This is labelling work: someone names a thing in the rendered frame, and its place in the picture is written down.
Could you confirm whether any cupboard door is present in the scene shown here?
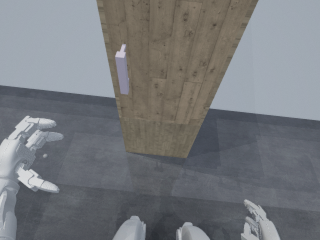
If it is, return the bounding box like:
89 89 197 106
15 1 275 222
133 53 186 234
102 0 252 126

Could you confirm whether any left robot forearm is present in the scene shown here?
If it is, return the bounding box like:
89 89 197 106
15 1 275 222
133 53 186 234
0 177 20 240

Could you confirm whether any handle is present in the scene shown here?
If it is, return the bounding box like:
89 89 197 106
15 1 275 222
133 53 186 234
115 44 129 95

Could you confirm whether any left robot hand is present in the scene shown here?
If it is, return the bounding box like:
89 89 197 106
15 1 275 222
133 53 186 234
0 116 64 193

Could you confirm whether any right robot hand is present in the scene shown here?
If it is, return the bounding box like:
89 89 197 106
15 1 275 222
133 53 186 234
241 199 281 240

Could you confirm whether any left robot thigh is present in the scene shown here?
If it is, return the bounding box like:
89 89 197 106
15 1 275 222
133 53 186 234
112 219 146 240

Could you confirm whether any right robot shin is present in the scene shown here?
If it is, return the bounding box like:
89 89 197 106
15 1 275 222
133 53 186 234
182 222 193 227

